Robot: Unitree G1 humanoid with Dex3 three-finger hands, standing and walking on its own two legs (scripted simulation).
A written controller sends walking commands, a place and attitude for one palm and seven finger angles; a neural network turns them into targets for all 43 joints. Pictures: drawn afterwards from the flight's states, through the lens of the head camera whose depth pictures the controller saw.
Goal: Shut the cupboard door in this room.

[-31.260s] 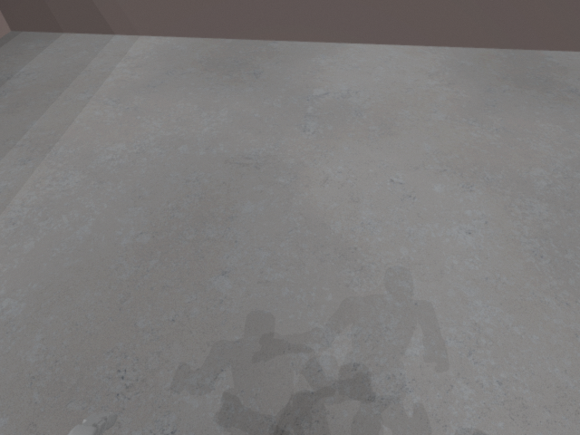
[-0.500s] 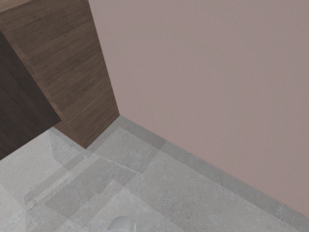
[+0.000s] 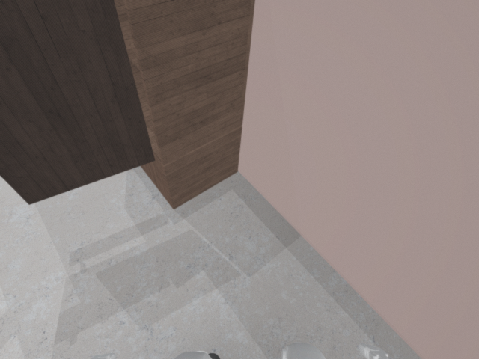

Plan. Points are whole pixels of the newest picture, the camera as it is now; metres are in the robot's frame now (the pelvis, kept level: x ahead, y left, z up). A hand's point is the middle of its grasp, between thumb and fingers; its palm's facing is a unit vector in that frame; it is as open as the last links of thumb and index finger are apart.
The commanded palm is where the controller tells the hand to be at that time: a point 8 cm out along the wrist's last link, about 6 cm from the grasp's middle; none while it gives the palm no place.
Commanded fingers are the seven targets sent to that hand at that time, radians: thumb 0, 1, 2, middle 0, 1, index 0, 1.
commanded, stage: turn to face it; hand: left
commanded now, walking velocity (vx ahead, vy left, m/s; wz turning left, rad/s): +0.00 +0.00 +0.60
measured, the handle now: out of the picture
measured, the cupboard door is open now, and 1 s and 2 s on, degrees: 81 81 81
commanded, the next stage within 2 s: take the last steps up to it in 0.68 s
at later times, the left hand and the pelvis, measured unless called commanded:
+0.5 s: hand out of the picture +0.04 +0.14 -0.14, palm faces +0.29 -0.91 -0.29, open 7.4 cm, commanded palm none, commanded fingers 0.00 0.90 0.90 -0.20 -0.30 -0.20 -0.30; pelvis +0.00 -0.07 +0.00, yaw +18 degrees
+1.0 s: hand out of the picture -0.09 +0.16 -0.16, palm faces +0.52 -0.82 -0.25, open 7.4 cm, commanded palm none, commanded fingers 0.00 0.90 0.90 -0.20 -0.30 -0.20 -0.30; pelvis -0.01 -0.04 +0.01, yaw +28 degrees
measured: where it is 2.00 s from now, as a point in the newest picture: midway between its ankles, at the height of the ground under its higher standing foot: (187, 349)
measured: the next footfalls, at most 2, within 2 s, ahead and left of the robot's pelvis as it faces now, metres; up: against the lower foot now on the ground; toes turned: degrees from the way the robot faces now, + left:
right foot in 0.32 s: +0.06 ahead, -0.18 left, +0.00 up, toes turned +11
left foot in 0.74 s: -0.05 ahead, +0.08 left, +0.00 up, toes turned +29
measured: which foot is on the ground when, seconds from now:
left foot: down 0.00-0.32, up 0.34-0.72, down 0.74-1.00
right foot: up 0.00-0.30, down 0.32-0.74, up 0.76-1.00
